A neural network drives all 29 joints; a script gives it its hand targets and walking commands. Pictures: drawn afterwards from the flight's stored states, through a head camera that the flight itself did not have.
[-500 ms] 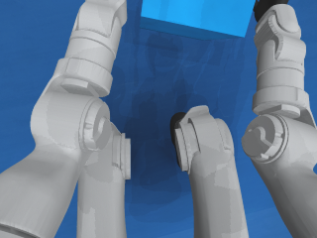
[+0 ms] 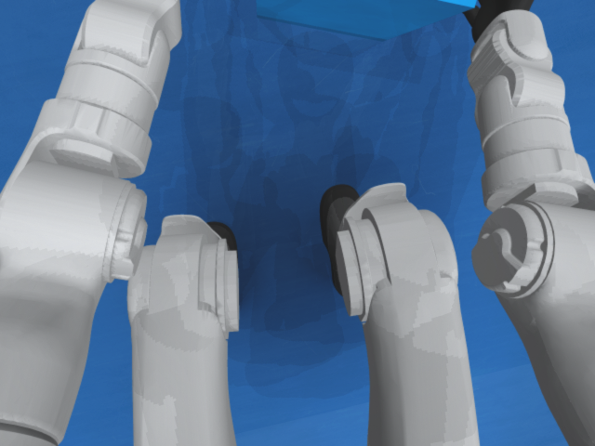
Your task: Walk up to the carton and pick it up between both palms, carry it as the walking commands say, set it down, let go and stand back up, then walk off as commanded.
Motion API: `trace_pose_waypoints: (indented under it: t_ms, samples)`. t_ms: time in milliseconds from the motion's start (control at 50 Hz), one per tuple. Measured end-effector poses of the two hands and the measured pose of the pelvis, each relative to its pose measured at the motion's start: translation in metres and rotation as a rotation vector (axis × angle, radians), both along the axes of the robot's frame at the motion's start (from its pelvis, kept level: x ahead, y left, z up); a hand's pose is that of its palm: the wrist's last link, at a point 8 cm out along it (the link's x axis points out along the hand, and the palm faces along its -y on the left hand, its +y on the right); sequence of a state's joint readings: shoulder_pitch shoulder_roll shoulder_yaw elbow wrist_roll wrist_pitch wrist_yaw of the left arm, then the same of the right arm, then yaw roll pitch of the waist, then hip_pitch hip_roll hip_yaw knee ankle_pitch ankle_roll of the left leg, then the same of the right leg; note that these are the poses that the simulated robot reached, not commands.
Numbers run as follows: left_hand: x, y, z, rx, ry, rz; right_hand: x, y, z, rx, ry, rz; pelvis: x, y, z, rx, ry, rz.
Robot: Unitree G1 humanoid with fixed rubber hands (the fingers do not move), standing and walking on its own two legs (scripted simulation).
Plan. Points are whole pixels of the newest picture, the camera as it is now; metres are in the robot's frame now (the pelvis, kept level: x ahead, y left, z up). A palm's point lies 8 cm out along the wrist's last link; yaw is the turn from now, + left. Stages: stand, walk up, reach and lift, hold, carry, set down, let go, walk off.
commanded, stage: set down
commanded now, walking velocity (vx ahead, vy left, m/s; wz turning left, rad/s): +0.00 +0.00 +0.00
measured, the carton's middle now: out of the picture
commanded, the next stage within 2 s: let go in 1.38 s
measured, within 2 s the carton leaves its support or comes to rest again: neither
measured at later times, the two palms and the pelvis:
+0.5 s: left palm out of the picture +0.58 +0.04 -0.12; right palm out of the picture +0.49 -0.29 -0.12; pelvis -0.01 +0.00 +0.04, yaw -1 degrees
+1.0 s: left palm out of the picture +0.59 +0.05 +0.05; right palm out of the picture +0.49 -0.30 +0.04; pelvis -0.02 +0.00 +0.16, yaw -1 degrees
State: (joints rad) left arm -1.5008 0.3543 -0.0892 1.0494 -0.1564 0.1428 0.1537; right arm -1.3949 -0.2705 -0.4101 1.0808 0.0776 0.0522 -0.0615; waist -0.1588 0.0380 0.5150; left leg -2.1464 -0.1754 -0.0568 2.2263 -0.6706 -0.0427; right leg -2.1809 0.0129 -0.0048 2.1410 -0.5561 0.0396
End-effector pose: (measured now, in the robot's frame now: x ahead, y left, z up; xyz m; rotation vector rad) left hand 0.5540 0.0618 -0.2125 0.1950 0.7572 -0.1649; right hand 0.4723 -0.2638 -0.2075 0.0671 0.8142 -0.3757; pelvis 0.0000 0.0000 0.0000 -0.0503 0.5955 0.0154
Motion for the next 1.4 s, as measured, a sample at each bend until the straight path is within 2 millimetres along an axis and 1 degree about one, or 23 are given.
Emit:
trace_pose_waypoints:
  t_ms: [60, 100, 180, 220, 280, 340, 400, 440, 520, 580, 640, 680, 760, 820, 900, 1020, 1080, 1120, 1180, 1260, 1320, 1360, 1400]
  samples:
    - [0.004, -0.002, 0.005, -0.004, -0.006, -0.008, -0.001, -0.012, 0.001, -0.010, -0.010, -0.022, -0.004, 0.002, -0.004, 0.003, -0.014, -0.001]
    - [0.009, -0.004, 0.010, -0.016, 0.002, 0.002, -0.001, -0.021, 0.006, -0.025, 0.001, -0.029, -0.005, 0.001, -0.007, 0.004, -0.023, -0.001]
    - [0.027, -0.018, 0.030, -0.081, -0.072, -0.003, 0.012, -0.034, 0.030, -0.052, -0.067, -0.023, -0.007, 0.000, -0.009, 0.002, -0.033, -0.009]
    - [0.032, -0.022, 0.036, -0.093, -0.088, 0.001, 0.021, -0.034, 0.042, -0.056, -0.093, -0.012, -0.008, -0.001, -0.007, 0.003, -0.033, -0.018]
    - [0.035, -0.023, 0.047, -0.076, -0.119, 0.000, 0.031, -0.032, 0.057, -0.043, -0.129, -0.016, -0.009, -0.002, -0.001, 0.004, -0.031, -0.033]
    - [0.032, -0.018, 0.053, -0.024, -0.108, -0.008, 0.034, -0.029, 0.063, -0.019, -0.139, -0.023, -0.009, -0.001, 0.008, 0.006, -0.028, -0.039]
    - [0.025, -0.015, 0.061, -0.011, -0.081, -0.004, 0.030, -0.025, 0.069, -0.002, -0.146, -0.025, -0.008, 0.000, 0.019, 0.019, -0.030, -0.038]
    - [0.024, -0.016, 0.073, -0.005, -0.097, -0.007, 0.026, -0.027, 0.075, -0.007, -0.144, -0.038, -0.007, 0.000, 0.026, 0.027, -0.035, -0.036]
    - [0.029, -0.022, 0.104, -0.011, -0.108, -0.004, 0.018, -0.032, 0.092, -0.019, -0.128, -0.034, -0.007, 0.000, 0.043, 0.039, -0.045, -0.039]
    - [0.035, -0.026, 0.126, -0.022, -0.110, 0.010, 0.015, -0.037, 0.119, -0.036, -0.154, -0.038, -0.007, -0.002, 0.057, 0.048, -0.056, -0.045]
    - [0.039, -0.025, 0.149, -0.022, -0.132, 0.039, 0.017, -0.040, 0.143, -0.037, -0.158, -0.022, -0.009, -0.003, 0.073, 0.056, -0.064, -0.057]
    - [0.038, -0.022, 0.163, -0.011, -0.137, 0.041, 0.018, -0.041, 0.158, -0.037, -0.164, -0.015, -0.011, -0.004, 0.083, 0.059, -0.071, -0.058]
    - [0.031, -0.017, 0.180, -0.008, -0.089, 0.040, 0.020, -0.037, 0.185, -0.026, -0.163, -0.001, -0.014, -0.005, 0.105, 0.062, -0.077, -0.055]
    - [0.028, -0.016, 0.198, 0.001, -0.094, 0.030, 0.022, -0.032, 0.204, -0.013, -0.175, 0.006, -0.017, -0.005, 0.119, 0.061, -0.081, -0.057]
    - [0.033, -0.013, 0.230, 0.011, -0.139, 0.027, 0.022, -0.033, 0.224, -0.019, -0.169, -0.015, -0.020, -0.004, 0.134, 0.057, -0.088, -0.057]
    - [0.041, -0.016, 0.265, -0.007, -0.120, 0.016, 0.018, -0.037, 0.249, -0.016, -0.153, -0.033, -0.023, -0.002, 0.160, 0.052, -0.087, -0.053]
    - [0.041, -0.019, 0.281, 0.000, -0.118, 0.013, 0.016, -0.046, 0.267, -0.031, -0.163, -0.060, -0.022, -0.002, 0.175, 0.051, -0.088, -0.056]
    - [0.040, -0.020, 0.294, 0.003, -0.125, 0.010, 0.016, -0.049, 0.279, -0.032, -0.166, -0.046, -0.021, -0.003, 0.186, 0.059, -0.090, -0.063]
    - [0.037, -0.020, 0.304, 0.012, -0.102, 0.012, 0.017, -0.052, 0.300, -0.035, -0.176, -0.037, -0.019, -0.004, 0.204, 0.066, -0.094, -0.069]
    - [0.033, -0.018, 0.323, 0.008, -0.083, 0.025, 0.018, -0.052, 0.332, -0.043, -0.169, -0.013, -0.015, -0.007, 0.228, 0.077, -0.112, -0.079]
    - [0.035, -0.015, 0.338, 0.005, -0.074, 0.025, 0.018, -0.055, 0.349, -0.035, -0.152, -0.029, -0.012, -0.010, 0.243, 0.073, -0.126, -0.078]
    - [0.038, -0.013, 0.353, 0.003, -0.096, 0.026, 0.020, -0.055, 0.361, -0.033, -0.172, -0.034, -0.010, -0.010, 0.253, 0.069, -0.133, -0.080]
    - [0.041, -0.012, 0.366, -0.002, -0.104, 0.022, 0.021, -0.052, 0.368, -0.031, -0.176, -0.022, -0.008, -0.011, 0.261, 0.067, -0.136, -0.078]
